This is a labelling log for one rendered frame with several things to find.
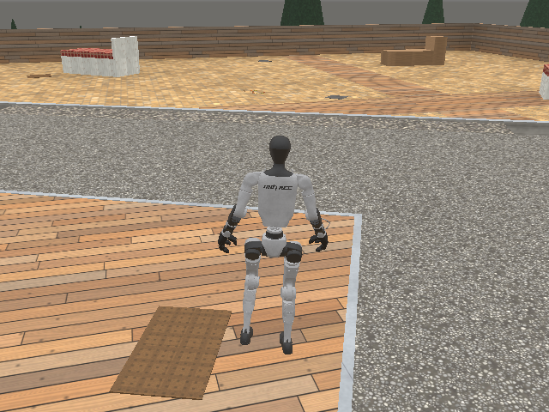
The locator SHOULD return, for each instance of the robot left upper arm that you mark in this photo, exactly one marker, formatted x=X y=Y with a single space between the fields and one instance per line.
x=244 y=194

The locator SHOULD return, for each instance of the robot right upper arm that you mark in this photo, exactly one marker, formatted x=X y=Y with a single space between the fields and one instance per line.
x=304 y=183

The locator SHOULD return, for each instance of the robot right forearm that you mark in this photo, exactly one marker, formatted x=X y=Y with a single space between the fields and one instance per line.
x=318 y=226

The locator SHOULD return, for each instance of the robot torso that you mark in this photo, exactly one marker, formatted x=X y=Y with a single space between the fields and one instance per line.
x=276 y=202

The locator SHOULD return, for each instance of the robot left forearm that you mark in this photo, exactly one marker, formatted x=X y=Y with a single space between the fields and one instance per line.
x=231 y=223

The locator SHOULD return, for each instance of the left robot hand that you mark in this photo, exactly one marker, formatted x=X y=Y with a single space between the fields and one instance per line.
x=224 y=240

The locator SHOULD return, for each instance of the robot head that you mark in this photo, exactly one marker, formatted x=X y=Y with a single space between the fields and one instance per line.
x=279 y=148

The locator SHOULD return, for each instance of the right robot hand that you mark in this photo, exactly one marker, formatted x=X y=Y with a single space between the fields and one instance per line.
x=323 y=240

